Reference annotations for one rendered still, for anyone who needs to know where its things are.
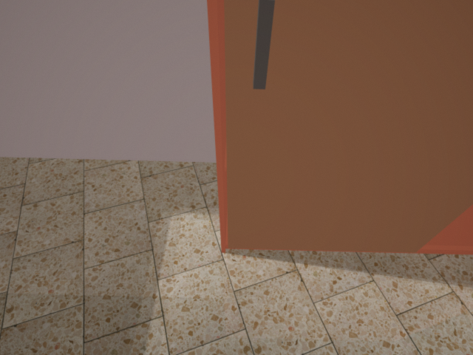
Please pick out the wardrobe door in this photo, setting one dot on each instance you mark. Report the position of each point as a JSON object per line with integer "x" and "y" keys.
{"x": 458, "y": 233}
{"x": 362, "y": 139}

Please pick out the handle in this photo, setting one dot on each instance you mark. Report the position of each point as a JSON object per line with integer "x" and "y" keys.
{"x": 263, "y": 36}

